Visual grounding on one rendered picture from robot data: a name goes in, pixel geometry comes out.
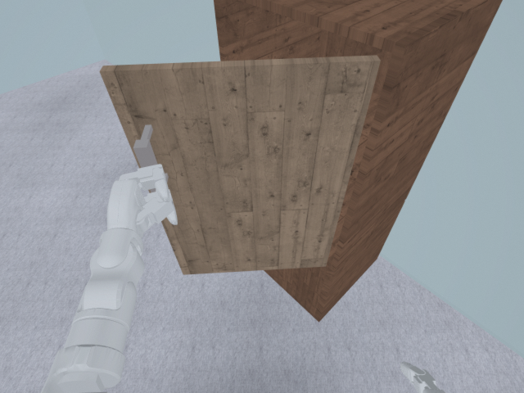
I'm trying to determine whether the cupboard door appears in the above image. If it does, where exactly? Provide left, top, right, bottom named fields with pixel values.
left=100, top=55, right=381, bottom=275

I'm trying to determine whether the robot right hand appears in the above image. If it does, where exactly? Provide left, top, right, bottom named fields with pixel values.
left=400, top=362, right=445, bottom=393

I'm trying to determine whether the left robot forearm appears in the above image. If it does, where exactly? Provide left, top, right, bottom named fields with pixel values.
left=41, top=228, right=144, bottom=393

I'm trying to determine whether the handle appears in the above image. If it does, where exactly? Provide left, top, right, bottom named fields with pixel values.
left=133, top=124, right=169, bottom=192

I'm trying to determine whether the robot left hand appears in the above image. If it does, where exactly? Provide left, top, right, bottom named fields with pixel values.
left=107, top=164, right=178, bottom=239

